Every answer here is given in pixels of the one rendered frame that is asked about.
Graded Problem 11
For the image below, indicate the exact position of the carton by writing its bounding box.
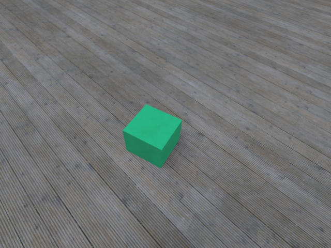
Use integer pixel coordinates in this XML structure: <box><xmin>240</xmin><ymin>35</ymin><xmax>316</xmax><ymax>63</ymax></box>
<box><xmin>123</xmin><ymin>104</ymin><xmax>182</xmax><ymax>168</ymax></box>

